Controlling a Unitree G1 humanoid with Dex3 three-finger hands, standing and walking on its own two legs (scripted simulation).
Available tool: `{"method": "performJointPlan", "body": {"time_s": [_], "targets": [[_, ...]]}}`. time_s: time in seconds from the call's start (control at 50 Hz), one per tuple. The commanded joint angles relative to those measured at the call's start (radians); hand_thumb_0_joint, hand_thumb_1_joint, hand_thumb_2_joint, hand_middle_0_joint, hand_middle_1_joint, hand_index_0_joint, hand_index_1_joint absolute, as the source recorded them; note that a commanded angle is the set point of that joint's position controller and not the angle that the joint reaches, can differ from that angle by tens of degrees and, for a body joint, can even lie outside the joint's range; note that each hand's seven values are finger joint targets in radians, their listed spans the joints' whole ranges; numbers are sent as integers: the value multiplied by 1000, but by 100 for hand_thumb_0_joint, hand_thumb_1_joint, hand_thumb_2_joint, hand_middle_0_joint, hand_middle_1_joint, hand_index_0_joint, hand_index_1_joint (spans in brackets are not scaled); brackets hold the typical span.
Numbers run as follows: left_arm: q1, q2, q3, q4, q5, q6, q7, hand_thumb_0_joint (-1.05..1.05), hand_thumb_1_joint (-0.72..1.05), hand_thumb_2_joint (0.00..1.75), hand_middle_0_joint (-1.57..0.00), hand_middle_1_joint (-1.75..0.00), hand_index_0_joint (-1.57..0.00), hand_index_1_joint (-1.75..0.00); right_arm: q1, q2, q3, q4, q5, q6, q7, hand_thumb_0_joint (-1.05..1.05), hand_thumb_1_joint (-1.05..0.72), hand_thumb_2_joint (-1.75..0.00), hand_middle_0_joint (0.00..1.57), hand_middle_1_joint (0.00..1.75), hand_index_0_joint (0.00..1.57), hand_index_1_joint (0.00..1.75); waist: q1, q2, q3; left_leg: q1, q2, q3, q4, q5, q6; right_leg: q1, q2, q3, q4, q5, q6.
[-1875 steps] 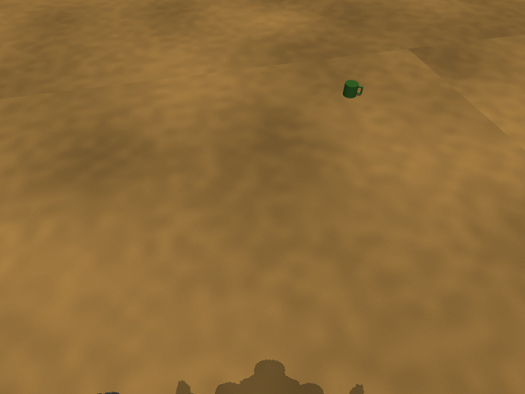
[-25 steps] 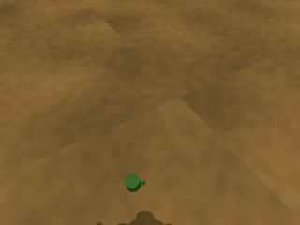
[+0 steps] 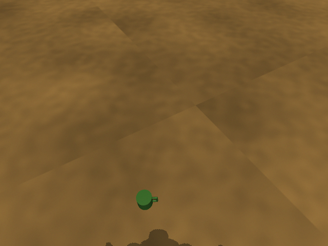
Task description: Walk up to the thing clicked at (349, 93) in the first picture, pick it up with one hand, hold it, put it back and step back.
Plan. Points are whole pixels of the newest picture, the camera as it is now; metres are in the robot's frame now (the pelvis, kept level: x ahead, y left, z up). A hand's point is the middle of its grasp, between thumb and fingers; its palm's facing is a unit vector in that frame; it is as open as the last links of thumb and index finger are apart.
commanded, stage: stand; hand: left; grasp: from above
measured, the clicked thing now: (147, 199) +0.47 +0.15 -0.74
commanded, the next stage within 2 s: step back in 0.24 s
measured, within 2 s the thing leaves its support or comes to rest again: neither
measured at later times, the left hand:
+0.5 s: hand out of the picture +0.08 +0.30 -0.17, palm faces -0.01 -0.93 -0.38, open 7.4 cm
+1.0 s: hand out of the picture -0.01 +0.30 -0.17, palm faces -0.10 -0.91 -0.40, open 7.4 cm
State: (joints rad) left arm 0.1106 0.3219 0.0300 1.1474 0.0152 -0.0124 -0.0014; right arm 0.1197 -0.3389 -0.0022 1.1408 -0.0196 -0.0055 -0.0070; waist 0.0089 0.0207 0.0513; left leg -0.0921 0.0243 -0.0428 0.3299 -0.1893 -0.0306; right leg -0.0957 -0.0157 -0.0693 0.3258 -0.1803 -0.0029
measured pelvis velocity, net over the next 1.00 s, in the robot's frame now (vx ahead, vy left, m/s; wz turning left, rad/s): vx -0.13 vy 0.05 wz -0.08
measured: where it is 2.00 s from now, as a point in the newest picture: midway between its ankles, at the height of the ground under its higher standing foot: outside the picture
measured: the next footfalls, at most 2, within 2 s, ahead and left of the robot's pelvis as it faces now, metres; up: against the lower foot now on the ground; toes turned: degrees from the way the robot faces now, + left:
right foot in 0.94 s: -0.09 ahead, -0.07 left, +0.00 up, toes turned -2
left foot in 1.32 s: -0.18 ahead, +0.18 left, +0.00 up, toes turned -5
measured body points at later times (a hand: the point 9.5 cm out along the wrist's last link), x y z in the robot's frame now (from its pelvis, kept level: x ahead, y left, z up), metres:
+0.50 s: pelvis -0.03 +0.03 -0.02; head +0.03 +0.04 +0.43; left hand +0.09 +0.34 -0.14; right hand +0.05 -0.30 -0.14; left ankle -0.05 +0.14 -0.73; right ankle +0.00 -0.11 -0.75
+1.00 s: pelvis -0.13 +0.05 -0.03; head -0.06 +0.02 +0.41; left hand +0.00 +0.35 -0.15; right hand -0.04 -0.27 -0.16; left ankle -0.05 +0.14 -0.75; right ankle -0.13 -0.06 -0.75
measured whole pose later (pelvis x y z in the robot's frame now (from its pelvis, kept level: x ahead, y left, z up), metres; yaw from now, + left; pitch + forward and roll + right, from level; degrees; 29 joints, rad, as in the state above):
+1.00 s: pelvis -0.13 +0.05 -0.03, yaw -5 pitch -4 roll -2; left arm 0.14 0.34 0.08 0.90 0.03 0.03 0.00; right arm 0.10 -0.38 -0.05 0.87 -0.01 0.04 -0.01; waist -0.02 0.07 0.21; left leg -0.38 0.04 0.03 0.73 -0.30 0.03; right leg -0.24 0.07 0.01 0.66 -0.36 -0.03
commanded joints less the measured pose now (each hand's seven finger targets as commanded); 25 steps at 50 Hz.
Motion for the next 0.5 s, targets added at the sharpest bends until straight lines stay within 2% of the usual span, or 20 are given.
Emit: {"method": "performJointPlan", "body": {"time_s": [0.0,0.2,0.22,0.24,0.26,0.28,0.3,0.32,0.34,0.36,0.38,0.4,0.44,0.46,0.48], "targets": [[-40,218,34,-56,-1,-18,17,0,90,90,-20,-30,-20,-30,-45,-192,-35,-63,2,-18,-9,0,-90,-90,20,30,20,30,0,-21,-51,-43,97,-67,-61,118,48,32,-122,104,-60,95,-10],[-35,218,30,-56,-5,-19,14,0,90,90,-20,-30,-20,-30,-34,-198,-32,-61,4,-20,-7,0,-90,-90,20,30,20,30,-4,-22,-51,-33,97,-65,-59,143,44,28,-123,107,-55,121,-12],[-30,299,77,-79,-25,-10,20,0,90,90,-20,-30,-20,-30,-82,-255,-55,-92,19,-3,0,0,-90,-90,20,30,20,30,-1,-41,52,-111,72,-63,69,284,65,-47,-120,131,15,307,-23],[-15,300,80,-95,-28,-8,24,0,90,90,-20,-30,-20,-30,-61,-240,-54,-109,29,4,0,0,-90,-90,20,30,20,30,-8,-50,6,-104,60,-40,126,310,66,-28,-135,134,35,379,-43],[-17,300,84,-104,-29,-5,26,0,90,90,-20,-30,-20,-30,-51,-223,-55,-116,31,8,1,0,-90,-90,20,30,20,30,-9,-70,-12,-108,34,-15,182,286,62,-24,-156,147,34,415,-71],[-16,306,89,-122,-27,-5,28,0,90,90,-20,-30,-20,-30,-35,-222,-56,-125,35,12,1,0,-90,-90,20,30,20,30,-12,-87,-52,-99,14,4,239,258,59,-20,-192,177,35,456,-105],[-34,316,93,-142,-23,-1,29,0,90,90,-20,-30,-20,-30,-21,-219,-62,-134,36,19,1,0,-90,-90,20,30,20,30,-18,-116,-78,-116,-15,26,304,189,54,-21,-233,206,32,469,-147],[-66,315,95,-169,-19,3,29,0,90,90,-20,-30,-20,-30,0,-213,-66,-139,33,27,4,0,-90,-90,20,30,20,30,-26,-156,-99,-130,-44,34,384,-3,54,-42,-283,240,20,450,-184],[-89,316,97,-195,-8,5,30,0,90,90,-20,-30,-20,-30,5,-213,-73,-155,31,37,7,0,-90,-90,20,30,20,30,-23,-194,-102,-159,-66,19,502,-248,60,-65,-332,274,15,441,-227],[-96,323,100,-218,6,6,31,0,90,90,-20,-30,-20,-30,20,-224,-80,-169,26,46,12,0,-90,-90,20,30,20,30,-22,-203,-112,-178,-59,-12,584,-326,70,-89,-360,291,29,424,-255],[-107,320,101,-234,10,9,30,0,90,90,-20,-30,-20,-30,43,-219,-81,-177,26,50,15,0,-90,-90,20,30,20,30,-32,-199,-101,-180,-41,-27,573,-344,75,-117,-354,262,54,410,-251],[-139,321,99,-255,12,12,31,0,90,90,-20,-30,-20,-30,68,-224,-85,-187,29,50,18,0,-90,-90,20,30,20,30,-50,-222,-106,-174,-26,-40,545,-327,83,-125,-338,242,84,410,-231],[-138,294,89,-269,9,21,31,0,90,90,-20,-30,-20,-30,79,-219,-88,-191,27,41,18,0,-90,-90,20,30,20,30,-43,-190,-111,-180,-26,1,385,-198,73,-86,-263,179,179,393,-171],[-140,289,84,-278,3,29,30,0,90,90,-20,-30,-20,-30,92,-216,-91,-193,19,35,15,0,-90,-90,20,30,20,30,-51,-169,-107,-160,-23,19,253,-58,68,-90,-226,155,233,350,-133],[-120,275,79,-286,-7,40,26,0,90,90,-20,-30,-20,-30,78,-227,-95,-200,8,30,12,0,-90,-90,20,30,20,30,-41,-87,-86,-129,7,-8,136,195,66,-126,-162,118,303,262,-92]]}}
